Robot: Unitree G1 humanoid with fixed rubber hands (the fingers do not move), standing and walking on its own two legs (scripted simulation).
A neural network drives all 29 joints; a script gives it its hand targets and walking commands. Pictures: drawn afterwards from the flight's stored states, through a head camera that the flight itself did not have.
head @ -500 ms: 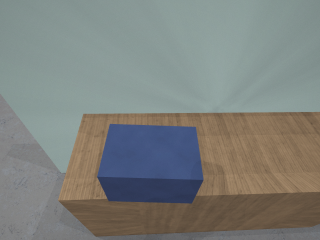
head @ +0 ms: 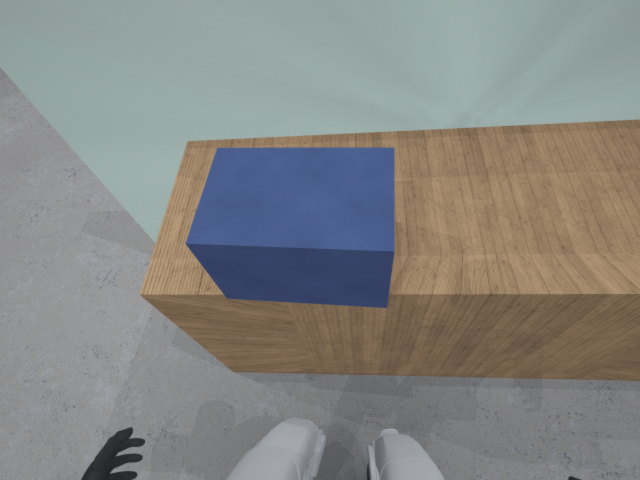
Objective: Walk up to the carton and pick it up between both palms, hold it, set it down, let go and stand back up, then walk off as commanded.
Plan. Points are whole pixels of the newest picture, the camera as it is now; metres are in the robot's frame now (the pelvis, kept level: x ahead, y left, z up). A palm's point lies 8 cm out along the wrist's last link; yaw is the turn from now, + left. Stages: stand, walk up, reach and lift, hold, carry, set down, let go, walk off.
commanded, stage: walk off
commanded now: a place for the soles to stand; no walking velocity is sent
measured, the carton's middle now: (303, 229) +0.47 +0.05 -0.06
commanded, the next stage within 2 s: stand in 1.10 s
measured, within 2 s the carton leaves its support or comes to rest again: neither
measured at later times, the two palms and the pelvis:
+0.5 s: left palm out of the picture -0.05 +0.38 -0.11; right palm out of the picture -0.05 -0.24 -0.10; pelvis -0.11 +0.05 +0.00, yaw +1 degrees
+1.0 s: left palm out of the picture -0.02 +0.35 -0.08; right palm out of the picture -0.05 -0.22 -0.09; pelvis -0.14 +0.06 +0.02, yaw -1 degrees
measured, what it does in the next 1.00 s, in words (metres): walks backwards: left foot, then right foot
